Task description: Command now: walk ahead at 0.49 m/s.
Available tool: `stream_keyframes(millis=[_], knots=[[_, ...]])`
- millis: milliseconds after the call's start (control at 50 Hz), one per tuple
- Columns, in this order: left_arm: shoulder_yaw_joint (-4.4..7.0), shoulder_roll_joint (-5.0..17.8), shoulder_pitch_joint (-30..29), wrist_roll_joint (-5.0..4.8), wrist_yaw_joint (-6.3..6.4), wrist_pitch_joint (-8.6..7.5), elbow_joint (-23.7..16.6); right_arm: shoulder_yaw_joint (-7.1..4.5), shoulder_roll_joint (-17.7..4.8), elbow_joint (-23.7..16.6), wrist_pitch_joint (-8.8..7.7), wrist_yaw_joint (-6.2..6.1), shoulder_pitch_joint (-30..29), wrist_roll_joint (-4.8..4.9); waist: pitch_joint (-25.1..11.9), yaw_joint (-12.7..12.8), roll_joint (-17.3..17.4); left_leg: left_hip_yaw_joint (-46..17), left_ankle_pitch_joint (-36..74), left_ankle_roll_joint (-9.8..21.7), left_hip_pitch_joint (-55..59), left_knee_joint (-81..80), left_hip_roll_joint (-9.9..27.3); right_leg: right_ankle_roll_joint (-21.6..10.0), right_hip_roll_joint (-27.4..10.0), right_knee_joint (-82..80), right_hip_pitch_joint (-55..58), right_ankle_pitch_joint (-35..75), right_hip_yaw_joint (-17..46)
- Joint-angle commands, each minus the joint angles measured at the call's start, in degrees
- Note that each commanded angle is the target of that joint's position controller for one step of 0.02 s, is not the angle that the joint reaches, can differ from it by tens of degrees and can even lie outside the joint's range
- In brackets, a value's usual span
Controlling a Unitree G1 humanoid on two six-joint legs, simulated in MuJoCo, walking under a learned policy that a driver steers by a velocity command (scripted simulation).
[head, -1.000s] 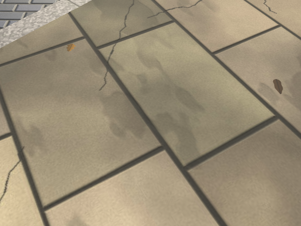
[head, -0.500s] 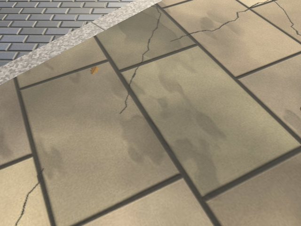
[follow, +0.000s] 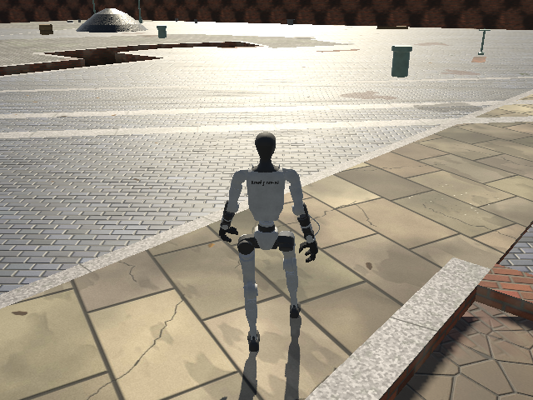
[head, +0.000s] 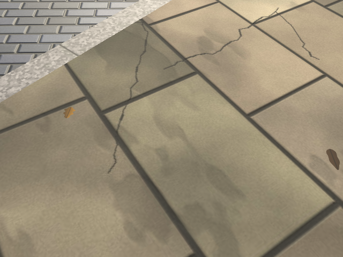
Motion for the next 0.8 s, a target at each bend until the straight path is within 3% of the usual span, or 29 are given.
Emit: stream_keyframes(millis=[20, 80, 120, 160, 180, 200, 220, 240, 260, 280, 300, 320, 360, 420, 520, 620, 640, 680, 700, 720, 740, 760, 780, 800], knots=[[-0.51, 1.3, -7.0, -0.25, -0.93, -1.00, -4.8, -1.78, -9.9, -2.2, -0.41, -0.63, 1.2, 0.59, 4.4, -0.7, 4.4, -6.6, 14.0, 7.1, -3.4, -5.2, 15.2, 0.0, 2.1, -8.2, 1.6, 5.4, -2.2], [-0.82, 1.6, -11.5, -0.50, -2.13, -1.50, -6.9, -1.89, -10.0, -0.7, 0.72, -0.81, 4.3, 0.76, 5.2, -1.5, 4.5, -6.9, 17.4, 7.2, 3.7, -2.0, 17.8, -1.2, 3.2, -12.4, -0.5, 2.7, -2.1], [-0.68, 2.6, -12.0, -0.61, -2.87, -1.81, -7.7, -2.20, -10.6, -0.5, 1.39, -1.05, 4.2, 0.81, 4.4, -0.4, 5.4, -7.3, 22.8, 6.5, 7.4, 1.0, 19.4, -2.7, 4.1, -14.0, 0.6, -1.3, -2.2], [0.36, 5.2, -6.9, -0.55, -2.92, -1.82, -6.7, -2.61, -12.0, -1.0, 1.87, -1.22, 2.6, 0.66, 0.2, 3.1, 7.6, -6.7, 39.2, 5.3, 9.1, 7.7, 19.3, -4.6, 7.1, -14.3, 9.5, -5.9, -4.2], [1.55, 7.3, 0.8, -0.56, -2.62, -1.79, -4.5, -2.47, -11.8, -1.3, 2.29, -1.25, 1.3, 0.48, -4.6, 7.6, 7.8, -5.0, 46.9, 4.1, 7.7, 16.8, 17.3, -6.4, 9.0, -15.5, 20.1, -5.0, -5.8], [2.76, 10.2, 11.3, -0.04, -1.98, -1.73, -1.8, -1.68, -10.3, -2.2, 2.33, -1.22, 1.0, 0.08, -11.9, 11.9, 6.7, -4.2, 40.3, 2.5, -2.4, 30.3, 14.6, -9.2, 4.9, -13.4, 38.4, -2.9, -1.6], [4.26, 16.0, 19.1, 1.33, -1.55, -1.51, -0.3, 0.49, -3.3, -3.2, 1.32, -0.50, 7.9, -0.06, -22.0, 10.4, -5.3, -1.7, 13.8, -1.8, -27.7, 54.3, 5.4, -18.3, -11.7, -13.9, 64.2, -10.7, 23.9], [2.86, 11.2, 19.7, 0.77, -1.51, -1.29, 0.1, 0.61, -3.8, -1.8, 0.03, -0.24, 7.9, 0.83, -26.6, 11.1, -9.0, -10.3, -21.2, -1.7, -35.9, 64.1, 1.2, -20.2, -16.6, -22.6, 66.9, -15.0, 39.3], [1.74, 8.1, 15.1, 0.38, -1.24, -1.23, -0.4, -1.28, -10.2, -3.6, -0.71, -0.11, 2.0, 2.82, -16.4, 11.0, -5.9, -12.2, -19.3, -0.7, -40.8, 67.7, 4.9, -16.5, -14.5, -24.3, 58.7, -17.2, 30.4], [1.15, 6.4, 10.1, 0.32, -1.01, -1.29, -1.3, -1.46, -10.6, -4.8, -0.92, -0.34, -2.0, 3.33, -9.6, 9.1, -2.9, -10.2, -13.8, -0.4, -40.6, 65.3, 8.3, -14.2, -12.4, -26.3, 49.1, -14.8, 21.6], [0.53, 4.2, 6.6, 0.44, -1.23, -1.58, -1.1, -1.65, -9.6, -5.1, -0.56, -0.75, -4.0, 2.55, -4.5, 7.3, 0.0, -9.3, -10.0, -0.6, -38.9, 61.2, 10.3, -12.4, -9.7, -29.2, 40.8, -12.2, 15.5], [0.25, 3.3, 4.5, 0.91, -1.36, -2.19, -1.1, -2.05, -8.6, -4.8, 0.33, -1.03, -2.7, 2.01, -2.6, 5.0, -2.1, -9.8, -6.8, -0.8, -35.2, 58.1, 12.2, -11.1, -7.9, -31.4, 35.5, -10.5, 11.0], [0.38, 3.0, 3.2, 1.28, -1.63, -2.86, -0.1, -1.77, -5.3, -3.8, 2.09, -1.04, 0.3, 1.87, -1.1, 3.0, -2.6, -9.5, -4.4, -1.5, -30.9, 56.7, 12.9, -11.0, -6.4, -34.7, 29.6, -7.6, 5.5], [0.98, 4.9, 3.5, 1.66, -1.02, -3.31, 1.2, -1.99, -4.9, -5.8, 3.36, -1.31, -2.6, 1.60, 1.6, 2.3, -1.3, -10.4, 1.5, -2.8, -35.7, 52.0, 13.3, -11.3, -6.1, -36.8, 28.4, -3.0, -1.1], [1.44, 7.0, 5.6, 1.26, 0.43, -2.69, 2.3, -1.57, -3.9, -9.3, 2.49, 0.27, -11.4, 0.79, 3.3, 5.0, 0.3, -6.2, 15.6, -3.1, -36.1, 34.3, 12.2, -9.4, -4.5, -37.6, 31.6, 0.0, -9.4], [2.24, 9.0, 10.8, -0.03, 0.90, -0.64, 4.2, -1.04, -3.6, -14.2, 2.52, 2.12, -19.5, 0.90, 5.4, 7.7, 1.2, -2.9, 11.7, -1.2, -40.7, 26.4, 11.2, -8.8, -8.4, -33.6, 43.4, 4.7, -11.9], [2.42, 9.3, 10.8, -0.29, 0.95, -0.12, 4.3, -1.16, -4.0, -15.1, 2.57, 2.51, -20.0, 0.97, 5.3, 7.3, 0.8, -2.0, 9.1, -0.4, -40.6, 25.8, 10.6, -8.3, -9.0, -31.9, 45.4, 8.3, -12.4], [2.90, 10.9, 9.3, -0.57, 1.23, 0.75, 3.6, -1.99, -5.6, -16.0, 2.85, 2.96, -18.0, 1.08, 2.6, 4.9, -1.1, 1.2, 3.3, 1.6, -34.9, 25.4, 7.4, -6.9, -9.2, -25.2, 47.2, 25.6, -14.0], [3.12, 11.6, 8.5, -0.70, 1.41, 1.24, 3.2, -2.84, -7.1, -15.6, 3.06, 2.96, -14.2, 1.20, -0.2, 2.5, -2.1, 2.9, 0.6, 2.9, -29.3, 25.7, 5.1, -6.2, -8.8, -18.8, 47.1, 34.3, -14.7], [3.10, 11.9, 7.4, -0.86, 1.53, 1.75, 2.8, -4.28, -9.4, -14.0, 3.16, 2.72, -6.7, 1.45, -4.3, -1.9, -1.7, 4.0, 1.4, 4.6, -19.2, 23.3, 2.3, -4.9, -7.2, -8.4, 44.6, 37.9, -15.9], [2.65, 11.1, 7.4, -0.52, 1.69, 1.68, 2.1, -6.42, -13.5, -11.5, 3.46, 1.73, 3.1, 1.54, -9.4, -6.5, 1.2, -0.3, 3.5, 7.1, -2.6, 20.6, 2.4, -2.4, -4.7, 6.8, 34.3, 28.4, -16.4], [0.39, 3.4, 11.5, 1.56, 1.05, 0.55, -0.7, -7.87, -20.1, -10.9, 3.65, 0.68, 5.2, 1.78, -13.3, -1.9, 16.0, -28.4, -2.1, 15.7, 16.6, 17.8, 16.8, 1.5, 4.5, 27.8, 9.1, -17.5, -14.9], [-0.35, 3.7, 10.1, 0.24, 0.23, -2.12, -2.0, -6.77, -18.8, -13.3, 2.64, 1.14, 5.1, 1.04, -22.1, -1.8, 13.6, -52.9, -9.0, 22.1, 24.2, 7.6, 24.3, 1.4, 11.1, 37.8, -1.4, -38.0, -0.2], [0.68, 7.6, 3.3, -2.09, -0.48, -3.68, -3.7, -5.52, -14.5, -13.0, 1.91, 1.46, 3.9, 0.53, -16.2, -3.7, 8.5, -45.8, -6.6, 18.2, 21.6, 5.3, 23.1, 0.0, 7.8, 38.7, -7.6, -33.3, 3.3]])
Velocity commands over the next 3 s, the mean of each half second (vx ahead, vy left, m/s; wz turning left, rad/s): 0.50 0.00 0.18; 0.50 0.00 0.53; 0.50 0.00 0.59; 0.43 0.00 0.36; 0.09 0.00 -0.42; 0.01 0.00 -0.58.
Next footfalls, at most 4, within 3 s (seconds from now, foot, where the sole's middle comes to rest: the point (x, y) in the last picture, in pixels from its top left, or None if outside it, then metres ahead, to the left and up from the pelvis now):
0.20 right None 0.32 -0.14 -0.78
0.74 left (131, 240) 0.57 0.14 -0.78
1.24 right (145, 166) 0.92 0.08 -0.78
1.76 left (61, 166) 0.94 0.47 -0.78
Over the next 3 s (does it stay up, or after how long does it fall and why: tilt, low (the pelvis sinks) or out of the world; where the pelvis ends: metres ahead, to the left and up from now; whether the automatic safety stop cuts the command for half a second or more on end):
stays up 1.05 0.51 -0.01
